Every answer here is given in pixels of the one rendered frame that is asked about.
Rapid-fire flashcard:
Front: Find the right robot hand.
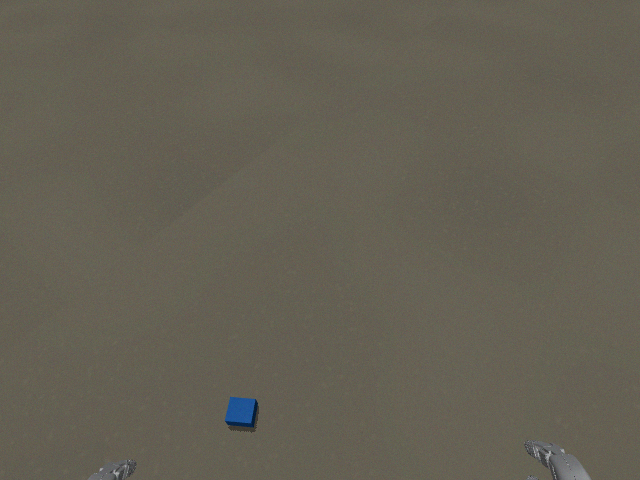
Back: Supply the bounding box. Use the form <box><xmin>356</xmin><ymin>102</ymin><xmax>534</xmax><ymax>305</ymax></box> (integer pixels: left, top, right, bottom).
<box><xmin>524</xmin><ymin>440</ymin><xmax>592</xmax><ymax>480</ymax></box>

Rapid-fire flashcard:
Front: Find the small box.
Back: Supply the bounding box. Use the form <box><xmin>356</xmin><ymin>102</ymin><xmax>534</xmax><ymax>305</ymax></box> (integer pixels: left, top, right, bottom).
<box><xmin>225</xmin><ymin>397</ymin><xmax>258</xmax><ymax>427</ymax></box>

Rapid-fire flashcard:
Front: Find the left robot hand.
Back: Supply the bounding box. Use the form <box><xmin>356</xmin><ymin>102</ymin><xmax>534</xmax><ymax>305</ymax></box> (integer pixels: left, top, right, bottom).
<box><xmin>88</xmin><ymin>460</ymin><xmax>137</xmax><ymax>480</ymax></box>

